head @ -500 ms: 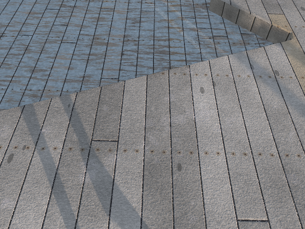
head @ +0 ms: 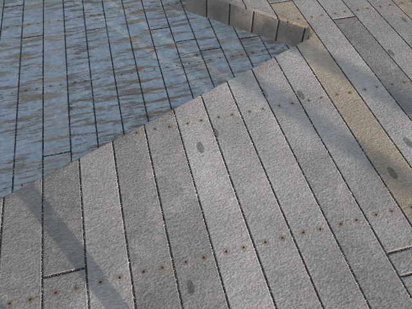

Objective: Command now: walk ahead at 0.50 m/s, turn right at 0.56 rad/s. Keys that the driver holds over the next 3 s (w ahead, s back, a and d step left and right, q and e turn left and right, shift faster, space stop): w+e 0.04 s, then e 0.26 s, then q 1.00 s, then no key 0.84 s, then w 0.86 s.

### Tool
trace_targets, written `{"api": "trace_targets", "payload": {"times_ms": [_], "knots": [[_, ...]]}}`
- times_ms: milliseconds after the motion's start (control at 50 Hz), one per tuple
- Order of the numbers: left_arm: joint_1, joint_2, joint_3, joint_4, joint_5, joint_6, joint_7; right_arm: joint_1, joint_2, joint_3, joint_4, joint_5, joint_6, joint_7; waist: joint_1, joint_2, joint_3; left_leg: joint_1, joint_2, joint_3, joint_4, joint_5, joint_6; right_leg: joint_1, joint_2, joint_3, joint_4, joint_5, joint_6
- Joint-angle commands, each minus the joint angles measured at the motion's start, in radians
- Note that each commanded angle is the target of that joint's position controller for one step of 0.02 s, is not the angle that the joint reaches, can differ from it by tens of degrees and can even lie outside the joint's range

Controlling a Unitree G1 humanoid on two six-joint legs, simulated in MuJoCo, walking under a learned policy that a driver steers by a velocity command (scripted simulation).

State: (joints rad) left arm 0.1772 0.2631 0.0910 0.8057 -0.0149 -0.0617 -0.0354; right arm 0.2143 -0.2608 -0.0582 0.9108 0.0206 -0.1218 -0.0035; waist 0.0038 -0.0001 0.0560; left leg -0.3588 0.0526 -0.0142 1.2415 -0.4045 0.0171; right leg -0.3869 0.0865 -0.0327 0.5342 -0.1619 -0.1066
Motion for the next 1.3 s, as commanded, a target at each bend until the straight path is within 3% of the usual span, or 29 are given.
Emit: {"api": "trace_targets", "payload": {"times_ms": [20,160,240,300,320,340,360,380,400,420,480,520,620,700,720,740,760,780,820,980,1100,1120,1140,1160,1180,1200,1220,1240,1300], "knots": [[0.032,0.093,0.015,-0.069,0.007,-0.017,0.010,-0.014,-0.125,-0.036,-0.094,-0.016,-0.017,-0.002,-0.019,-0.005,-0.123,-0.272,0.077,-0.073,-0.058,0.077,-0.008,0.287,-0.276,0.400,-0.289,0.235,-0.206],[0.096,0.168,0.035,-0.076,-0.001,0.010,0.054,-0.174,-0.056,-0.018,-0.169,-0.037,0.019,-0.014,0.011,-0.072,-0.096,-0.142,-0.039,0.005,-0.537,0.389,-0.076,0.091,-0.140,0.199,-0.218,0.572,-0.105],[0.128,0.153,0.032,-0.071,-0.008,0.037,0.066,-0.244,-0.087,-0.022,-0.212,-0.022,0.027,-0.001,0.038,-0.115,-0.123,-0.102,-0.086,-0.032,-0.700,0.457,-0.067,0.162,-0.162,0.305,-0.140,0.394,-0.060],[0.074,0.138,0.029,-0.102,-0.005,0.046,0.080,-0.176,-0.138,-0.039,-0.204,-0.030,0.013,0.005,-0.010,-0.136,-0.140,-0.039,-0.076,-0.068,-0.788,0.416,-0.033,0.230,-0.172,0.409,-0.016,0.328,-0.036],[0.050,0.116,0.020,-0.113,-0.002,0.045,0.080,-0.106,-0.150,-0.042,-0.185,-0.043,0.004,0.005,-0.046,-0.116,-0.172,0.052,-0.048,-0.048,-0.858,0.544,-0.007,0.236,-0.132,0.372,0.079,0.321,-0.005],[0.071,0.059,0.000,-0.132,0.016,0.038,0.080,-0.037,-0.193,-0.045,-0.183,-0.070,-0.001,0.000,-0.052,-0.014,-0.289,0.271,0.105,-0.166,-0.809,0.854,0.054,0.157,-0.064,0.304,0.288,0.143,0.038],[0.295,0.007,-0.014,-0.106,0.019,0.032,0.077,-0.017,-0.210,-0.040,-0.184,-0.090,0.009,0.000,0.039,0.249,-0.394,0.542,0.341,-0.470,-0.764,1.220,0.260,-0.077,0.083,0.248,0.565,-0.556,0.099],[0.388,0.092,-0.009,-0.072,0.005,0.035,0.068,-0.012,-0.157,-0.033,-0.171,-0.050,0.020,0.009,0.056,0.262,-0.460,0.526,0.398,-0.661,-0.813,0.865,0.333,-0.131,0.012,0.279,0.675,-0.556,0.123],[0.293,0.143,0.004,-0.051,0.000,0.054,0.070,-0.071,-0.073,-0.008,-0.192,-0.035,0.026,0.016,0.021,0.146,-0.346,0.427,0.308,-0.558,-0.840,0.642,0.286,-0.148,-0.035,0.263,0.707,-0.483,0.153],[0.202,0.145,0.005,-0.058,0.011,0.075,0.075,-0.107,-0.045,0.008,-0.188,-0.037,0.040,0.025,0.011,0.082,-0.270,0.327,0.239,-0.463,-0.863,0.486,0.234,-0.151,-0.068,0.206,0.668,-0.428,0.170],[0.093,0.108,0.000,-0.093,0.022,0.099,0.082,-0.169,-0.125,-0.010,-0.196,-0.033,0.082,0.023,0.023,0.130,-0.113,0.074,0.106,-0.337,-0.945,0.324,0.166,-0.036,-0.083,0.110,0.389,-0.365,0.178],[0.096,0.078,-0.007,-0.084,0.018,0.087,0.091,-0.129,-0.170,-0.030,-0.193,-0.031,0.093,0.013,0.010,0.160,-0.144,0.107,0.089,-0.329,-0.942,0.370,0.178,0.018,-0.051,0.084,0.274,-0.352,0.175],[0.060,0.094,-0.001,-0.079,0.010,0.073,0.092,-0.113,-0.176,-0.045,-0.210,-0.013,0.112,-0.008,-0.002,0.160,-0.170,0.120,0.113,-0.419,-0.976,0.198,0.188,0.060,-0.046,0.114,0.149,-0.222,0.146],[0.095,0.093,0.004,-0.064,0.012,0.051,0.074,-0.114,-0.166,-0.049,-0.221,0.006,0.139,-0.027,0.036,0.145,-0.145,0.017,0.052,-0.402,-0.941,0.091,0.130,0.218,-0.046,0.083,-0.099,-0.068,0.094],[0.124,0.135,0.015,-0.065,0.024,0.049,0.076,-0.103,-0.144,-0.043,-0.227,0.006,0.141,-0.030,0.041,0.094,-0.153,-0.077,0.014,-0.363,-0.871,0.036,0.088,0.311,-0.143,0.149,-0.147,-0.064,0.056],[0.130,0.217,0.034,-0.065,0.047,0.053,0.080,-0.130,-0.110,-0.036,-0.262,0.006,0.136,-0.028,0.024,-0.126,-0.107,-0.239,-0.107,-0.192,-0.688,-0.056,0.030,0.311,-0.311,0.337,-0.221,-0.088,-0.045],[0.071,0.221,0.036,-0.091,0.072,0.050,0.078,-0.119,-0.130,-0.043,-0.271,0.000,0.123,-0.022,0.019,-0.276,-0.094,-0.279,-0.159,-0.079,-0.431,-0.166,-0.010,0.245,-0.475,0.505,-0.285,0.077,-0.151],[0.009,0.170,0.019,-0.121,0.075,0.041,0.085,-0.074,-0.180,-0.064,-0.245,-0.008,0.120,-0.016,-0.007,-0.193,-0.104,-0.269,-0.118,-0.117,-0.241,-0.155,-0.032,0.225,-0.478,0.460,-0.264,0.198,-0.163],[-0.081,0.127,0.006,-0.146,0.035,0.032,0.089,0.017,-0.173,-0.073,-0.192,-0.005,0.145,-0.019,-0.048,-0.102,-0.098,-0.282,-0.109,-0.105,-0.096,-0.058,-0.066,0.245,-0.378,0.287,-0.209,0.294,-0.083],[0.014,0.196,0.026,-0.124,0.023,0.064,0.092,-0.130,-0.093,-0.027,-0.315,0.001,0.162,0.018,0.049,-0.168,-0.104,-0.209,-0.027,0.025,-0.370,0.034,-0.113,0.332,-0.371,0.102,-0.180,0.380,-0.102],[-0.008,0.209,0.036,-0.114,-0.020,0.053,0.068,-0.034,-0.133,-0.053,-0.318,0.000,0.173,0.033,-0.012,-0.165,-0.118,0.075,-0.082,0.109,-0.770,0.219,-0.007,0.256,-0.374,0.026,-0.028,0.329,-0.020],[0.051,0.174,0.028,-0.091,-0.009,0.046,0.062,0.018,-0.176,-0.071,-0.309,-0.002,0.172,0.021,-0.023,-0.070,-0.155,0.241,-0.061,0.034,-0.848,0.407,0.033,0.159,-0.325,-0.043,0.108,0.221,0.052],[0.048,0.108,0.004,-0.132,0.046,0.040,0.056,0.069,-0.315,-0.103,-0.327,-0.013,0.168,0.001,-0.013,0.235,-0.208,0.474,0.214,-0.332,-0.816,0.872,0.149,-0.142,-0.210,-0.125,0.443,-0.250,0.158],[-0.046,0.110,0.001,-0.175,0.045,0.036,0.062,0.072,-0.310,-0.091,-0.342,-0.041,0.148,0.013,-0.063,0.286,-0.255,0.417,0.364,-0.534,-0.849,0.955,0.359,-0.287,-0.094,0.023,0.642,-0.558,0.187],[-0.079,0.161,0.015,-0.175,0.023,0.040,0.064,0.058,-0.262,-0.077,-0.342,-0.042,0.128,0.021,-0.079,0.162,-0.235,0.392,0.315,-0.449,-0.864,0.873,0.354,-0.299,-0.122,0.094,0.730,-0.518,0.180],[-0.079,0.162,0.017,-0.172,0.011,0.046,0.068,0.010,-0.234,-0.069,-0.338,-0.031,0.118,0.018,-0.047,0.133,-0.186,0.346,0.253,-0.365,-0.861,0.782,0.295,-0.309,-0.135,0.101,0.721,-0.433,0.167],[-0.066,0.161,0.020,-0.155,0.019,0.051,0.078,-0.035,-0.214,-0.064,-0.343,-0.016,0.118,0.011,-0.026,0.079,-0.160,0.310,0.202,-0.323,-0.865,0.690,0.245,-0.308,-0.145,0.109,0.674,-0.359,0.166],[-0.053,0.173,0.026,-0.154,0.026,0.057,0.086,-0.075,-0.203,-0.058,-0.349,-0.004,0.124,0.005,-0.004,0.089,-0.146,0.261,0.175,-0.303,-0.877,0.641,0.224,-0.278,-0.146,0.112,0.631,-0.303,0.170],[-0.013,0.144,0.020,-0.145,0.023,0.057,0.080,-0.081,-0.203,-0.055,-0.357,-0.016,0.133,-0.009,0.014,0.117,-0.165,0.211,0.138,-0.290,-0.893,0.600,0.225,-0.206,-0.109,0.099,0.555,-0.220,0.184]]}}
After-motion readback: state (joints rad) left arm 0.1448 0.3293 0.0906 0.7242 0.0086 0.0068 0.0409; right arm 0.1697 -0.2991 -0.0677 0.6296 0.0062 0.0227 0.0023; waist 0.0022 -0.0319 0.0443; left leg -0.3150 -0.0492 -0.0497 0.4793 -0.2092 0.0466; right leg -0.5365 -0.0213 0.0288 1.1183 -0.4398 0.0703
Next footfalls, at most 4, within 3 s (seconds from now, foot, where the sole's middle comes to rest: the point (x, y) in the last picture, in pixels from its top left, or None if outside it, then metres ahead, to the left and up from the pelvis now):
0.34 left None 0.37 0.10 -0.77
0.72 right None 0.26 -0.11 -0.77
1.12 left None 0.28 0.16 -0.77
1.56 right None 0.34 -0.06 -0.77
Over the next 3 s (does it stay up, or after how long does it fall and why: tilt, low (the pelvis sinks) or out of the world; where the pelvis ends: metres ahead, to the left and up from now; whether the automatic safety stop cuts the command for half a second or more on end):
stays up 0.59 0.13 0.00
